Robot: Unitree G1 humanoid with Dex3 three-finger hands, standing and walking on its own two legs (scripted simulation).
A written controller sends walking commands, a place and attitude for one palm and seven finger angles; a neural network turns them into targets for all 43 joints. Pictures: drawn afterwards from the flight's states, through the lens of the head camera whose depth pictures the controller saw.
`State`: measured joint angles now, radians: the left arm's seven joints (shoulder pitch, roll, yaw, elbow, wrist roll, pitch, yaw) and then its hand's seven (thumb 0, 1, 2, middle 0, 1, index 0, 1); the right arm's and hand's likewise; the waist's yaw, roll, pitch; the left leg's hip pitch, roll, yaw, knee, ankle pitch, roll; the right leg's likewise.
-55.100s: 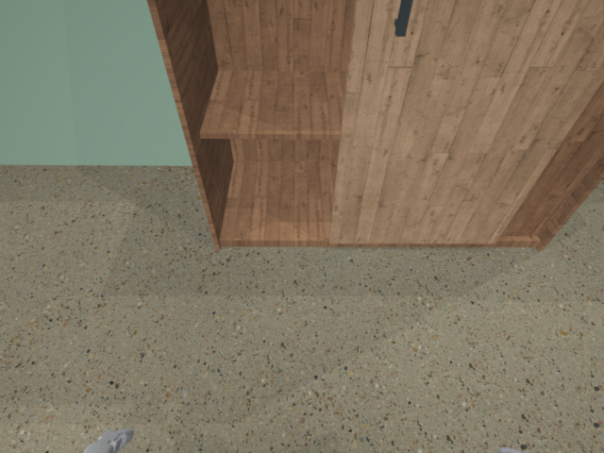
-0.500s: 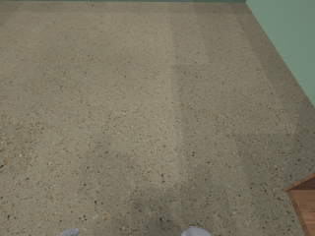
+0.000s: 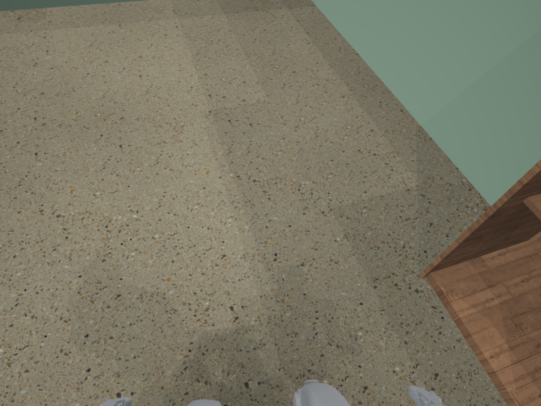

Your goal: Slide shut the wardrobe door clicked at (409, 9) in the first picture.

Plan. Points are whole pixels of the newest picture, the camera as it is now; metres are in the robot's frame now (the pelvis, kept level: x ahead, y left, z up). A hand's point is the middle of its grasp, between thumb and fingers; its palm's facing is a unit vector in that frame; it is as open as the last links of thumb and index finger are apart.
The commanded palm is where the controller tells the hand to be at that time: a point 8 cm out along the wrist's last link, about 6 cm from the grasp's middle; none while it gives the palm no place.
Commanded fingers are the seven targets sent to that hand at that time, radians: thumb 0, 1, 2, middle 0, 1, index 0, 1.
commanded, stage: turn to face it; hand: right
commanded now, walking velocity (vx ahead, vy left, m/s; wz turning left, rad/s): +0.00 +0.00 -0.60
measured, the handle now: out of the picture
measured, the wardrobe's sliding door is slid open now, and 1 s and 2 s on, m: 0.51 0.51 0.51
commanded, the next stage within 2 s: take the last steps up to it in 1.72 s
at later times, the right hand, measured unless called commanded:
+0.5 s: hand out of the picture +0.08 -0.24 -0.14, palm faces +0.28 +0.92 -0.28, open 7.4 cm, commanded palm none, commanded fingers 0.00 -0.90 -0.90 0.20 0.30 0.20 0.30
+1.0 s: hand out of the picture -0.03 -0.23 -0.17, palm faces +0.57 +0.78 -0.26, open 7.4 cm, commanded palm none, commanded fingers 0.00 -0.90 -0.90 0.20 0.30 0.20 0.30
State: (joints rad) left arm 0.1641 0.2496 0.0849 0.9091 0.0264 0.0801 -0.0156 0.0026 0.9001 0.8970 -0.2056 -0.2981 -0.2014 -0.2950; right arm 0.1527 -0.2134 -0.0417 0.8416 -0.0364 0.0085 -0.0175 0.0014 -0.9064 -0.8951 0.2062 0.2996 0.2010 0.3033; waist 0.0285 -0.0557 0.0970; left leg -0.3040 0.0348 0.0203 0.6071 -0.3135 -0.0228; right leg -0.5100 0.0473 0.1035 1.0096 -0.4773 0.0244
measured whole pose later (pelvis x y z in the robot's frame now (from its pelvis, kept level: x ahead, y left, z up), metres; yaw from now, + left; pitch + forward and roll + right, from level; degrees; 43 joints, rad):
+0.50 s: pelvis +0.03 +0.00 +0.01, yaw -18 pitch +1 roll +2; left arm 0.20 0.23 0.06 0.92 0.03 0.05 0.00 0.00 0.90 0.90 -0.21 -0.30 -0.20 -0.30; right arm 0.12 -0.26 -0.06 0.87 -0.01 0.04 -0.01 0.01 -0.91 -0.90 0.20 0.30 0.20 0.30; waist 0.03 -0.03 0.11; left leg -0.38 0.00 0.00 0.80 -0.45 -0.08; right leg -0.32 0.02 0.14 0.55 -0.25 0.01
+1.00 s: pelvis +0.04 -0.01 +0.00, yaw -36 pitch +0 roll +0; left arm 0.15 0.23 0.06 0.90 0.03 0.03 -0.01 0.00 0.90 0.90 -0.20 -0.30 -0.20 -0.29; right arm 0.18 -0.27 -0.07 0.92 -0.02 0.07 -0.02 0.01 -0.91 -0.89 0.21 0.30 0.20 0.30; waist 0.02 0.06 0.12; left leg -0.41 0.09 0.04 1.05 -0.56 -0.08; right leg -0.31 0.01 0.00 0.63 -0.31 -0.02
